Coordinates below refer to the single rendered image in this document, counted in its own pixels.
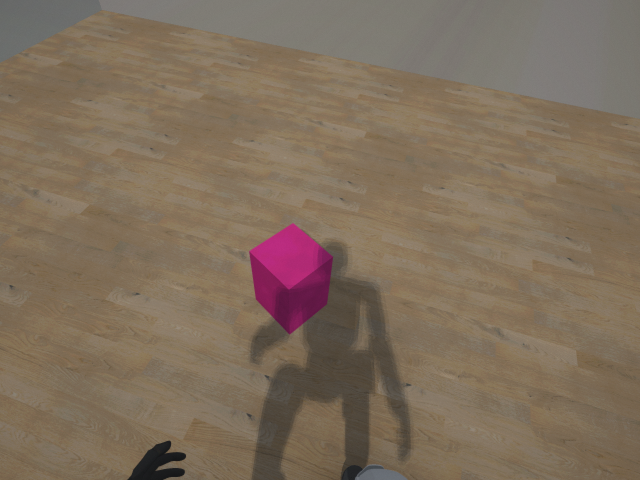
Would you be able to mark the robot left hand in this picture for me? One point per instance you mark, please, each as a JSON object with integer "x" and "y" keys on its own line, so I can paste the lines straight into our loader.
{"x": 155, "y": 457}

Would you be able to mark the carton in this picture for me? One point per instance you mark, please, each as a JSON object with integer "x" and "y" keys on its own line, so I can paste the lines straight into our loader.
{"x": 291, "y": 275}

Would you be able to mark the robot right shin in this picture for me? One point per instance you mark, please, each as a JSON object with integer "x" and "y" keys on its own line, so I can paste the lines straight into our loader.
{"x": 372, "y": 466}

